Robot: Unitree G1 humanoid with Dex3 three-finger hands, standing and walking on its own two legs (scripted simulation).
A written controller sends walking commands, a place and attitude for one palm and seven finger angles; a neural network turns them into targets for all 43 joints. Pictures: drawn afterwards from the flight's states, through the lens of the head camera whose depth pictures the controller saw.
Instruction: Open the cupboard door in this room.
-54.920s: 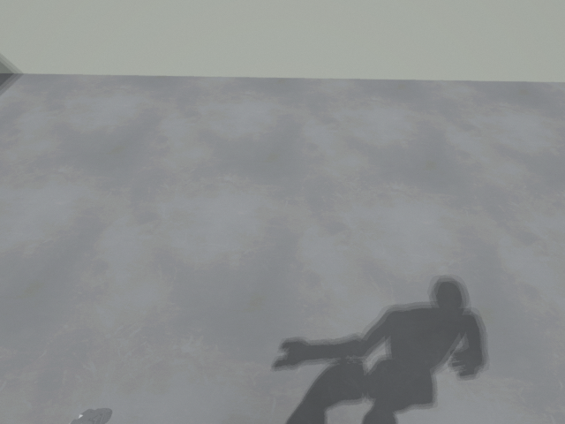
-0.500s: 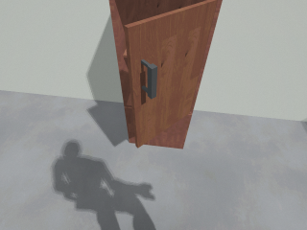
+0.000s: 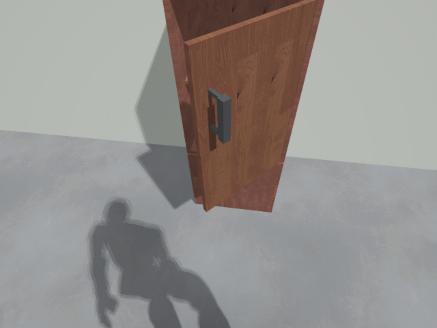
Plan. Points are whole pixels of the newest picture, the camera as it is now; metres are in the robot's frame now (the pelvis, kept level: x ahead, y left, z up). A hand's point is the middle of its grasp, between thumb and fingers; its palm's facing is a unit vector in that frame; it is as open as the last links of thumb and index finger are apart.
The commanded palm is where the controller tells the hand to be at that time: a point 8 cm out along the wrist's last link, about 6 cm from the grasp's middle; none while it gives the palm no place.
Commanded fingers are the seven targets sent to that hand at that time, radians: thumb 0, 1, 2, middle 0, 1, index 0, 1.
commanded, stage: let the arm hang, fingers relaxed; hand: left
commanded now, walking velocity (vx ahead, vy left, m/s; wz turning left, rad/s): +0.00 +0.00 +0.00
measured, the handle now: (218, 115) +0.55 +0.04 +0.09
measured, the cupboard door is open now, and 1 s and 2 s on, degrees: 47 47 47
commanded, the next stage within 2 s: look to check the result in 0.34 s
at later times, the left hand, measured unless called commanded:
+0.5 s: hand out of the picture +0.01 +0.15 -0.17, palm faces +0.05 -0.98 -0.19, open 7.4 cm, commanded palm none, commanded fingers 0.00 0.90 0.90 -0.20 -0.30 -0.20 -0.30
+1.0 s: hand out of the picture +0.02 +0.14 -0.17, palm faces +0.05 -0.98 -0.18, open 7.4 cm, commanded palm none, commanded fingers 0.00 0.90 0.90 -0.20 -0.30 -0.20 -0.30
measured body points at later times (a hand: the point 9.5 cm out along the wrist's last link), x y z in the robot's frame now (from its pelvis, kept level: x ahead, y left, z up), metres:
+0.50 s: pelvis +0.01 -0.01 +0.00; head +0.03 -0.02 +0.45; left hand +0.00 +0.20 -0.16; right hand +0.00 -0.22 -0.17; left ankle +0.05 +0.11 -0.74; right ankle -0.01 -0.11 -0.74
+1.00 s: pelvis +0.03 -0.02 +0.00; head +0.05 -0.03 +0.45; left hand +0.02 +0.19 -0.16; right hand +0.03 -0.24 -0.16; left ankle +0.05 +0.11 -0.74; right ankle -0.01 -0.11 -0.74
